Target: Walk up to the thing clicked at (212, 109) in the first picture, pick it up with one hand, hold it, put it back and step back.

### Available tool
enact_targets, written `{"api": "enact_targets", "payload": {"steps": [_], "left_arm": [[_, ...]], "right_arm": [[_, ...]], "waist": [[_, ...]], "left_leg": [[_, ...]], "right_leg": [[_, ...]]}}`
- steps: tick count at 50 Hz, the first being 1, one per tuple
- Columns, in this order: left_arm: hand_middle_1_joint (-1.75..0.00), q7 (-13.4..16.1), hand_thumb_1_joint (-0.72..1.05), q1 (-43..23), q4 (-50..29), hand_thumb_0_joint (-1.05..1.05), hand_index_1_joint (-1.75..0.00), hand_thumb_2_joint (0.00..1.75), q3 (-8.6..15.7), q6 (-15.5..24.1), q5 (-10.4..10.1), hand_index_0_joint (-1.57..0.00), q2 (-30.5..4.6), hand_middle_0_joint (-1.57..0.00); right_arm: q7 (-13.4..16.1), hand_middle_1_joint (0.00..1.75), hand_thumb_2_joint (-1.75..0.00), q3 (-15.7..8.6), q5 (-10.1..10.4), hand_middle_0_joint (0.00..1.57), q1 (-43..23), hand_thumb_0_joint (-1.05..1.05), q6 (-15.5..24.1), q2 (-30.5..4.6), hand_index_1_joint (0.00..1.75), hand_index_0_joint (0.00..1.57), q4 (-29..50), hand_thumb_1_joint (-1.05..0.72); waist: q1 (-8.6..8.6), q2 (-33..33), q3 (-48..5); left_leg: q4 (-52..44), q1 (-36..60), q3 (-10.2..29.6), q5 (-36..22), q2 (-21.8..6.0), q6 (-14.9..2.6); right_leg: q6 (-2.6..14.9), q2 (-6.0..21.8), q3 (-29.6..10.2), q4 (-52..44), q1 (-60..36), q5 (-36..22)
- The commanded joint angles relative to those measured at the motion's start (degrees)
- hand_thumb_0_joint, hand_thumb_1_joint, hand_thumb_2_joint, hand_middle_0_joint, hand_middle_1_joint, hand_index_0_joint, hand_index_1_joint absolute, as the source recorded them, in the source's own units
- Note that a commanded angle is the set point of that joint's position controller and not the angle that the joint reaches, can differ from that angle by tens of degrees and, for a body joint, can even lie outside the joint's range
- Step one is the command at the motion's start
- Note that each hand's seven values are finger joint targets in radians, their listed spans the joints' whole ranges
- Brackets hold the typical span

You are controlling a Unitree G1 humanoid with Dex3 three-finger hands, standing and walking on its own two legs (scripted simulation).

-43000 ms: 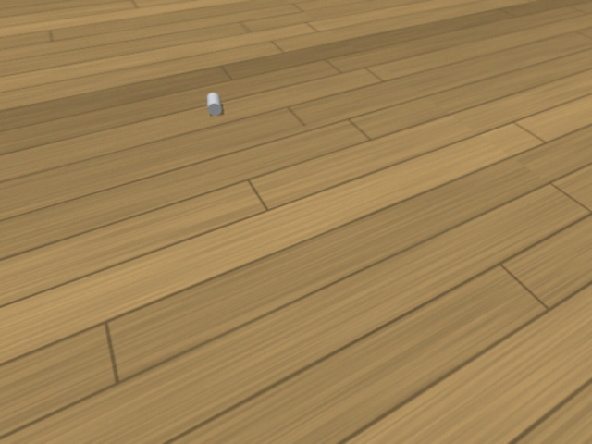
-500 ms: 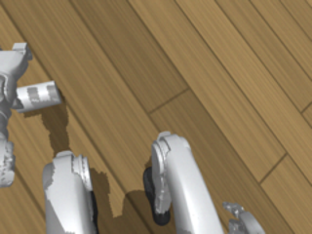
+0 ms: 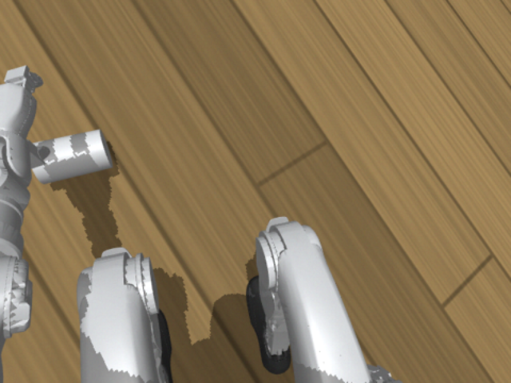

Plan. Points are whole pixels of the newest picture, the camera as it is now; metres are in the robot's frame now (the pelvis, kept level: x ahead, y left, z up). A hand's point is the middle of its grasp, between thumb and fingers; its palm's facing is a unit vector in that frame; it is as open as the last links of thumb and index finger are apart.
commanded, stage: home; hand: left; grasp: from above
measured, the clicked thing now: (72, 156) +0.53 +0.26 -0.32
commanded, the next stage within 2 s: none
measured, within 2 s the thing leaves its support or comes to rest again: neither
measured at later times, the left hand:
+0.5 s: hand out of the picture +0.30 +0.23 +0.08, palm faces -0.09 -0.87 -0.49, open 7.4 cm
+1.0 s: hand out of the picture +0.24 +0.20 +0.28, palm faces +0.17 -0.96 -0.21, open 7.4 cm
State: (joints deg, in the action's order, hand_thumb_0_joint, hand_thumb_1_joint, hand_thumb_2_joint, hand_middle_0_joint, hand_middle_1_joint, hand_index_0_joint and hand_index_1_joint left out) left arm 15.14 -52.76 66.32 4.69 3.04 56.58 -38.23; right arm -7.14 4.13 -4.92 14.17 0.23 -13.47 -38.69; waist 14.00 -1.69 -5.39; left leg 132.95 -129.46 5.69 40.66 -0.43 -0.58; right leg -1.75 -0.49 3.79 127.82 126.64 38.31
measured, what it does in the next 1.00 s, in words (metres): rises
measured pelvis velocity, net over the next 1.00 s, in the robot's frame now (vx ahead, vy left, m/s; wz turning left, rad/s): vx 0.07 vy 0.00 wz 0.12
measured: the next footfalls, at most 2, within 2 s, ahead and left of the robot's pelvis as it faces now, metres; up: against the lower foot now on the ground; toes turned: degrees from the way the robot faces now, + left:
none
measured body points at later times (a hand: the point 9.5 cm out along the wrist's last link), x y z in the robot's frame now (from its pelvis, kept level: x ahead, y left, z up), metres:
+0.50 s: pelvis +0.00 +0.00 +0.19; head +0.15 +0.04 +0.61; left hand +0.31 +0.27 +0.11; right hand +0.21 -0.25 +0.09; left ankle +0.07 +0.12 -0.33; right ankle +0.10 -0.13 -0.33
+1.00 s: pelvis +0.07 +0.00 +0.34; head +0.11 +0.01 +0.79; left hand +0.22 +0.25 +0.30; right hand +0.24 -0.23 +0.26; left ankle +0.07 +0.12 -0.33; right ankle +0.10 -0.13 -0.33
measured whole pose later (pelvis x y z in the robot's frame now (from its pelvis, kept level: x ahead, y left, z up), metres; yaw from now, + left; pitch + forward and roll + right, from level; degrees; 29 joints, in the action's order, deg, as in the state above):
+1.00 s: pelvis +0.07 +0.00 +0.34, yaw +7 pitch +14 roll -3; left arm 3.9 23.7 -2.5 2.4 -25.0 -4.4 -12.8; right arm 10.1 2.4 2.0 17.3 9.0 -12.1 -30.0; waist 4.3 -2.7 -10.5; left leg 62.3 -47.1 3.4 29.3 -1.5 0.5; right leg -0.2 -0.6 3.0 58.5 44.9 27.6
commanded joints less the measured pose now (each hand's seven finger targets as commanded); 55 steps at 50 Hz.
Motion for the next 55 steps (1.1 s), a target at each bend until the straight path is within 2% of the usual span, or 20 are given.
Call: {"api": "enact_targets", "payload": {"steps": [1, 2, 3, 6, 8, 9, 12, 15, 16, 19, 20, 25, 27, 29, 31, 34, 38, 42, 45, 55], "left_arm": [[-0.48, -3.1, 0.54, -8.4, -15.7, 0.0, -0.49, 0.98, 1.6, -4.0, -10.1, -0.22, -9.6, -0.23], [-0.45, -5.0, 0.6, -4.6, -16.9, 0.0, -0.46, 0.96, 1.3, -4.9, -12.0, -0.22, -8.5, -0.23], [-0.46, -6.8, 0.67, -0.7, -17.5, 0.0, -0.46, 1.0, 0.7, -5.6, -14.0, -0.22, -6.6, -0.23], [-0.4, -11.0, 0.81, 6.2, -25.9, 0.0, -0.4, 0.99, 0.5, -7.2, -20.4, -0.22, -3.6, -0.23], [-0.35, -13.1, 0.91, 8.9, -33.0, 0.0, -0.36, 0.97, -1.6, -7.4, -24.8, -0.21, 0.3, -0.22], [-0.31, -13.3, 0.91, 10.5, -35.9, 0.0, -0.31, 0.92, -0.3, -7.5, -26.6, -0.2, 0.1, -0.2], [-0.3, -12.9, 0.9, 14.0, -43.0, 0.0, -0.3, 0.9, 1.0, -7.5, -31.1, -0.2, 0.7, -0.2], [-0.3, -11.5, 0.9, 19.7, -47.3, 0.0, -0.3, 0.9, 0.7, -7.9, -33.9, -0.2, 3.6, -0.2], [-0.3, -10.9, 0.9, 21.3, -49.1, 0.0, -0.3, 0.9, 1.9, -8.3, -35.0, -0.2, 3.4, -0.2], [-0.3, -10.0, 0.9, 25.9, -53.2, 0.0, -0.3, 0.9, 0.3, -10.4, -39.1, -0.2, 7.0, -0.2], [-0.3, -9.7, 0.9, 28.7, -53.7, 0.0, -0.3, 0.9, 1.3, -11.3, -40.7, -0.2, 7.3, -0.2], [-0.3, -9.2, 0.9, 35.9, -59.1, 0.0, -0.3, 0.9, 0.3, -15.0, -49.3, -0.2, 10.6, -0.2], [-0.3, -9.1, 0.9, 39.4, -60.3, 0.0, -0.3, 0.9, 0.5, -16.2, -51.5, -0.2, 11.5, -0.2], [-0.3, -9.1, 0.9, 43.4, -61.1, 0.0, -0.3, 0.9, -0.1, -17.6, -53.2, -0.2, 13.1, -0.2], [-0.3, -9.1, 0.9, 46.2, -62.9, 0.0, -0.3, 0.9, 1.4, -18.9, -55.1, -0.2, 13.2, -0.2], [-0.3, -9.3, 0.9, 51.8, -64.6, 0.0, -0.3, 0.9, 1.4, -21.2, -57.7, -0.2, 15.9, -0.2], [-0.3, -9.6, 0.9, 59.2, -67.9, 0.0, -0.3, 0.9, 2.4, -23.2, -59.6, -0.2, 17.2, -0.2], [-0.3, -10.1, 0.9, 66.3, -73.5, 0.0, -0.3, 0.9, 1.9, -24.5, -60.4, -0.2, 18.6, -0.2], [-0.3, -10.5, 0.9, 72.0, -77.0, 0.0, -0.3, 0.9, 0.9, -25.1, -60.6, -0.2, 19.6, -0.2], [-0.3, -12.3, 0.9, 81.8, -84.7, 0.0, -0.3, 0.9, 0.6, -26.2, -60.3, -0.2, 20.2, -0.2]], "right_arm": [[1.0, 0.3, -0.9, -7.1, 2.2, 0.2, 12.6, 0.0, -0.1, -15.6, 0.3, 0.2, 2.0, -0.89], [1.2, 0.3, -0.9, -7.5, 2.8, 0.2, 11.8, 0.0, -0.3, -15.6, 0.3, 0.2, 2.7, -0.89], [1.3, 0.3, -0.9, -7.8, 3.4, 0.2, 11.0, 0.0, -0.6, -15.5, 0.3, 0.2, 3.3, -0.89], [2.3, 0.3, -0.9, -8.0, 4.4, 0.2, 7.9, 0.0, -0.8, -14.8, 0.3, 0.2, 5.8, -0.9], [2.7, 0.3, -0.9, -7.9, 4.8, 0.2, 6.1, 0.0, -0.3, -13.6, 0.3, 0.2, 7.1, -0.9], [3.2, 0.3, -0.9, -8.2, 5.1, 0.2, 5.9, 0.0, 0.0, -13.5, 0.3, 0.2, 7.6, -0.9], [4.2, 0.3, -0.9, -8.6, 5.6, 0.2, 2.9, 0.0, 1.0, -12.5, 0.3, 0.2, 9.3, -0.9], [5.4, 0.3, -0.9, -8.3, 6.3, 0.2, 0.6, 0.0, 2.2, -11.5, 0.3, 0.2, 10.0, -0.9], [6.0, 0.3, -0.9, -8.5, 6.4, 0.2, 0.1, 0.0, 2.6, -11.4, 0.3, 0.2, 9.9, -0.9], [7.4, 0.3, -0.9, -8.2, 6.9, 0.2, -1.8, 0.0, 3.7, -11.3, 0.3, 0.2, 10.3, -0.9], [7.9, 0.3, -0.9, -8.2, 7.0, 0.2, -2.3, 0.0, 4.0, -11.2, 0.3, 0.2, 10.3, -0.9], [10.1, 0.3, -0.9, -7.3, 7.2, 0.2, -4.7, 0.0, 5.9, -9.8, 0.3, 0.2, 11.5, -0.9], [11.0, 0.3, -0.9, -6.9, 7.3, 0.2, -4.9, 0.0, 6.8, -9.3, 0.3, 0.2, 11.9, -0.9], [11.8, 0.3, -0.9, -6.5, 7.4, 0.2, -5.0, 0.0, 7.5, -8.8, 0.3, 0.2, 12.4, -0.9], [12.6, 0.3, -0.9, -5.8, 7.6, 0.2, -4.5, 0.0, 8.0, -8.2, 0.3, 0.2, 12.7, -0.9], [14.0, 0.3, -0.9, -4.8, 7.7, 0.2, -4.1, 0.0, 8.7, -7.3, 0.3, 0.2, 13.2, -0.9], [15.7, 0.3, -0.9, -4.0, 7.6, 0.2, -3.1, 0.0, 10.0, -6.5, 0.3, 0.2, 14.2, -0.9], [17.0, 0.3, -0.9, -3.9, 7.3, 0.2, -1.5, 0.0, 11.1, -5.9, 0.3, 0.2, 15.7, -0.9], [17.6, 0.3, -0.9, -4.2, 7.1, 0.2, 0.0, 0.0, 11.7, -5.5, 0.3, 0.2, 16.4, -0.9], [18.8, 0.3, -0.9, -4.7, 6.0, 0.2, 0.0, 0.0, 14.3, -5.5, 0.3, 0.2, 18.2, -0.9]], "waist": [[-3.64, -16.1, -47.3], [-4.45, -13.5, -45.6], [-4.11, -11.4, -42.1], [-4.9, -5.9, -38.8], [-5.08, -5.6, -37.8], [-5.46, -4.6, -38.5], [-6.85, -5.1, -37.6], [-7.53, -7.8, -35.0], [-8.36, -8.7, -35.5], [-7.83, -9.9, -34.5], [-8.2, -9.2, -33.1], [-7.78, -5.6, -29.9], [-8.06, -5.0, -28.8], [-8.02, -4.2, -26.6], [-9.0, -4.3, -25.9], [-9.0, -3.2, -22.8], [-9.84, -2.7, -18.9], [-9.95, -2.9, -16.6], [-10.05, -2.8, -16.1], [-10.48, 0.8, -9.8]], "left_leg": [[-22.4, 35.4, -3.9, -16.5, 1.0, -1.42], [-23.9, 34.8, -3.4, -15.0, 1.0, -1.6], [-25.4, 34.3, -3.0, -13.6, 0.8, -1.76], [-28.8, 35.5, -2.0, -12.0, 0.4, -1.92], [-31.4, 38.0, -1.7, -12.5, 0.1, -1.65], [-32.5, 40.1, -1.2, -12.1, 0.1, -1.66], [-36.4, 43.6, -1.3, -8.8, 0.2, -1.4], [-41.9, 48.7, -0.9, -5.3, 0.1, -1.02], [-43.4, 51.4, -1.0, -6.0, 0.0, -0.81], [-48.4, 57.3, 0.1, -5.6, -0.1, -0.3], [-49.9, 58.6, 0.4, -5.1, -0.1, -0.28], [-55.5, 64.0, -0.2, -3.8, 0.1, -0.83], [-57.9, 66.6, -0.2, -5.2, 0.1, -0.83], [-60.3, 68.8, -0.5, -6.0, 0.2, -0.86], [-63.2, 72.1, -0.3, -8.5, 0.1, -0.69], [-67.2, 75.5, -0.5, -10.8, 0.1, -0.68], [-72.4, 79.8, -0.8, -12.9, 0.3, -0.62], [-76.7, 85.7, -1.6, -18.0, 0.4, -0.35], [-78.9, 90.0, -2.3, -25.2, 0.5, -0.11], [-82.8, 94.8, -2.9, -28.4, 0.8, -0.84]], "right_leg": [[4.03, -1.9, 2.8, -18.6, -31.2, -16.2], [4.01, -2.0, 2.5, -20.0, -31.9, -15.1], [3.91, -1.9, 2.4, -21.7, -31.6, -14.0], [3.72, -1.6, 1.9, -25.9, -35.5, -13.1], [3.58, -1.5, 1.6, -27.8, -37.8, -13.6], [3.6, -1.2, 1.5, -29.2, -38.7, -13.4], [3.61, -1.0, 0.7, -33.1, -41.6, -10.6], [3.65, -0.8, -0.1, -36.5, -42.9, -8.0], [3.65, -0.6, -0.6, -37.9, -44.3, -8.6], [3.48, -0.4, -0.7, -41.3, -47.0, -8.4], [3.36, -0.4, -0.8, -42.9, -47.9, -7.9], [2.96, -0.5, -1.9, -51.3, -55.8, -6.5], [2.87, -0.4, -2.0, -53.7, -59.1, -7.7], [2.85, -0.5, -2.2, -56.9, -62.4, -8.3], [2.86, -0.5, -2.2, -59.5, -66.1, -10.2], [2.72, -0.5, -2.2, -63.9, -71.2, -12.0], [2.58, -0.5, -2.1, -69.4, -77.7, -13.6], [2.39, -0.6, -1.6, -74.2, -83.5, -17.7], [2.47, -1.0, -1.0, -76.8, -87.5, -23.2], [1.72, -1.0, -0.2, -82.6, -92.9, -26.5]]}}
